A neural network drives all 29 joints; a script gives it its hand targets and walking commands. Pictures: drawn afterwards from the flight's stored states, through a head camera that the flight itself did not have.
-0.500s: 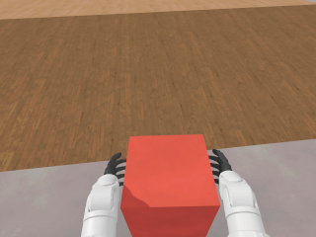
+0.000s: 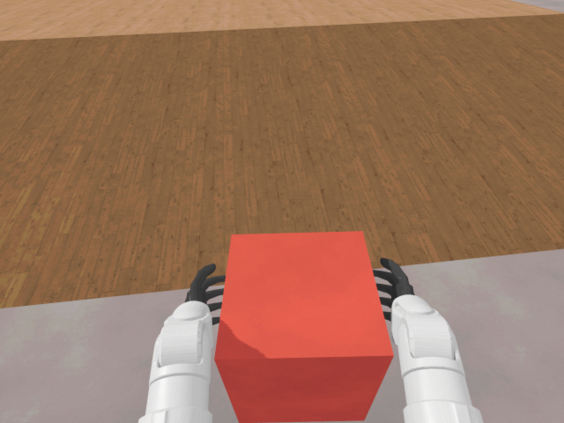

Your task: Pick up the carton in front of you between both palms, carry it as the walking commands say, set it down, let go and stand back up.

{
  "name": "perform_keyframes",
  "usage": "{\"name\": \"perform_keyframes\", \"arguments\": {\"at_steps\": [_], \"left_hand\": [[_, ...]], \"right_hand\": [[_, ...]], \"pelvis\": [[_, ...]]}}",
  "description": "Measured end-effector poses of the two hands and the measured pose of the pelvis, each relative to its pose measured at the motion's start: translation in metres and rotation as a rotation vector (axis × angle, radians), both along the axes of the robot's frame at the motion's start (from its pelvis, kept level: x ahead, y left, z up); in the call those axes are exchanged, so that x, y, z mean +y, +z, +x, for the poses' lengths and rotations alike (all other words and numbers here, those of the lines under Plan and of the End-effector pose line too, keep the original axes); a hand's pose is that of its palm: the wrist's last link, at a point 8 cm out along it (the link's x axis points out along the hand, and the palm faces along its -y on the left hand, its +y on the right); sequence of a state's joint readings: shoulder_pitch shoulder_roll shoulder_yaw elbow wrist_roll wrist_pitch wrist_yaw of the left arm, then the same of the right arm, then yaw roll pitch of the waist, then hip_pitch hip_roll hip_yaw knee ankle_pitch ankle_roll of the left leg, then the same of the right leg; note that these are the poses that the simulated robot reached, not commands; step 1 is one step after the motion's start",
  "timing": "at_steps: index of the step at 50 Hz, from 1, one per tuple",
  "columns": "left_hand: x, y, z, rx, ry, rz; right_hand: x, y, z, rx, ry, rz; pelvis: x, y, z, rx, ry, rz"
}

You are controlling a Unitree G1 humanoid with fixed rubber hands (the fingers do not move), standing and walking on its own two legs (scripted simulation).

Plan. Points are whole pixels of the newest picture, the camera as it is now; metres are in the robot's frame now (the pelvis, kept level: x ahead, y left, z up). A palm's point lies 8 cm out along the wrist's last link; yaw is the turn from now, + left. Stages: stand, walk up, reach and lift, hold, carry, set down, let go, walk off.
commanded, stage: hold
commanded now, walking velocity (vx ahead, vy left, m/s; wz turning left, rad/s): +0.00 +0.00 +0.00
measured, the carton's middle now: (299, 329) +0.30 +0.00 -0.02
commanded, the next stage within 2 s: carry in 0.74 s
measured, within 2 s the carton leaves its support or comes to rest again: neither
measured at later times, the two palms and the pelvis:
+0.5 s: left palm (198, 311) +0.29 +0.15 +0.05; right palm (401, 304) +0.30 -0.15 +0.05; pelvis +0.01 +0.00 +0.00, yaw +0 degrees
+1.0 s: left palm (207, 285) +0.33 +0.14 +0.07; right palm (404, 281) +0.33 -0.16 +0.07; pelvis +0.05 -0.01 -0.02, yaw +0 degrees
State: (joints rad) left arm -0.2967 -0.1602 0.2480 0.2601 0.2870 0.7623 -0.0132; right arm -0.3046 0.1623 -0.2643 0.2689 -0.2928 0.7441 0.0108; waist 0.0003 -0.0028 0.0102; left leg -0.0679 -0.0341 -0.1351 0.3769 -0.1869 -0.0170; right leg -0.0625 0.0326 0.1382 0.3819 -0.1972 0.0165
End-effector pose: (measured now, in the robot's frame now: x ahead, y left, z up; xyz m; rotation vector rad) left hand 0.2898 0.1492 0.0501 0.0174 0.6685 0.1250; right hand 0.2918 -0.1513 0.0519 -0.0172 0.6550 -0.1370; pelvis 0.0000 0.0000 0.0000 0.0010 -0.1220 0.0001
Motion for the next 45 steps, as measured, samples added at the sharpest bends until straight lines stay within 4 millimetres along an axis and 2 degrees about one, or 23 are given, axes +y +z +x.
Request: {"name": "perform_keyframes", "arguments": {"at_steps": [23,37,45], "left_hand": [[0.0,-0.001,0.004,0.006,-0.009,0.016],[0.0,-0.001,0.002,0.006,-0.008,0.015],[-0.003,0.007,0.016,-0.045,0.003,-0.003]], "right_hand": [[0.0,0.0,0.004,0.007,0.011,-0.015],[0.0,-0.001,0.002,0.007,0.01,-0.015],[-0.003,0.007,0.015,-0.044,-0.007,0.002]], "pelvis": [[0.0,0.002,0.01,0.004,-0.001,0.0],[0.0,0.001,0.008,0.015,-0.002,0.001],[-0.002,-0.007,0.02,0.124,-0.011,0.002]]}}
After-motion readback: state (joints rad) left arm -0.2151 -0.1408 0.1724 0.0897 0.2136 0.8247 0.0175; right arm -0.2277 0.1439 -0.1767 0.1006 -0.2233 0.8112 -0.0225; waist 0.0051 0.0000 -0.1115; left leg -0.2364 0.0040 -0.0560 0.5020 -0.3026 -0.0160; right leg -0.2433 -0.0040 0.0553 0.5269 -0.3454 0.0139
